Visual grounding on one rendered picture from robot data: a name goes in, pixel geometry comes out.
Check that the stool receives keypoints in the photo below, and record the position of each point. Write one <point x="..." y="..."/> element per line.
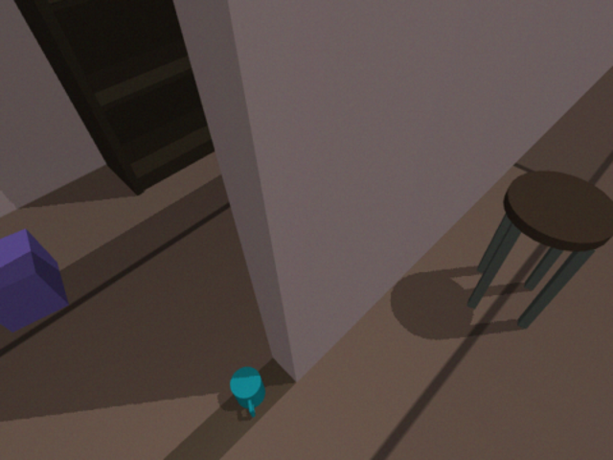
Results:
<point x="558" y="210"/>

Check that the bookshelf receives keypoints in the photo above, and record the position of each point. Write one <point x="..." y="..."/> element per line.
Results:
<point x="125" y="67"/>

